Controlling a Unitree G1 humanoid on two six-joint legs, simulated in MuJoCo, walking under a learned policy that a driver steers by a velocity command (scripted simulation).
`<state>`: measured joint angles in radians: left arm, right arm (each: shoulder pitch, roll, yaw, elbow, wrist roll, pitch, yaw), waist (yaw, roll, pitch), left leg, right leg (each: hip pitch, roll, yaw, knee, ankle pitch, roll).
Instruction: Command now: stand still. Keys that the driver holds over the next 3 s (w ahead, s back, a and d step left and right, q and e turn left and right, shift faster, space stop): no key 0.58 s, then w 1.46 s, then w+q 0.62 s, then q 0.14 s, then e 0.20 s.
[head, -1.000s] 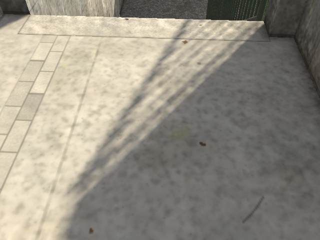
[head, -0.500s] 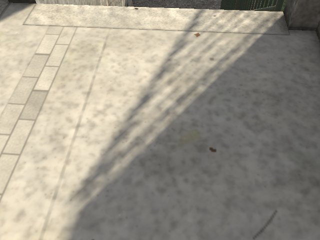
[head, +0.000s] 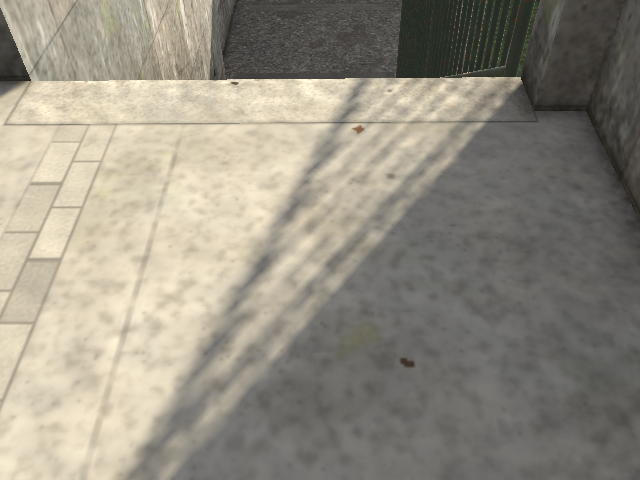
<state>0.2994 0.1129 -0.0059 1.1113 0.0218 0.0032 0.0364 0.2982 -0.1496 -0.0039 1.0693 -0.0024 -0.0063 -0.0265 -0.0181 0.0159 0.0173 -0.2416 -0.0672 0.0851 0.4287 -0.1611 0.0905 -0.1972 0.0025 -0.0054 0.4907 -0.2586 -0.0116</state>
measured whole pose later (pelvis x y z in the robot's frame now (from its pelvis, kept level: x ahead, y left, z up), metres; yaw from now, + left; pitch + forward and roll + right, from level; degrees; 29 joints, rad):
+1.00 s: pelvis +0.11 -0.04 +0.00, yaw +0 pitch +0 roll +0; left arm 0.44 0.13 0.03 1.09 0.03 -0.08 0.02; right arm 0.36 -0.17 -0.05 1.10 -0.03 -0.04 0.01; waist 0.01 0.02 -0.02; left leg -0.37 -0.01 0.04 0.88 -0.38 0.10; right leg -0.12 0.04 -0.07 0.41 -0.30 -0.08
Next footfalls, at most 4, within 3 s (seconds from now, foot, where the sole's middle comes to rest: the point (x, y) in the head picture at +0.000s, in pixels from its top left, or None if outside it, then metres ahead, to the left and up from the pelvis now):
1.32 left None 0.45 0.05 -0.77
1.88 right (381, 380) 0.77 -0.11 -0.77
2.44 left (304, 288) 1.05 0.07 -0.77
2.94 right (316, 206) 1.36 0.04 -0.77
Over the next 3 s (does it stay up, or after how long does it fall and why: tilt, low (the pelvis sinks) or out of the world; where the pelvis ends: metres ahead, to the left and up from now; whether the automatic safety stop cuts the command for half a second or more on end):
stays up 1.19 0.04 -0.02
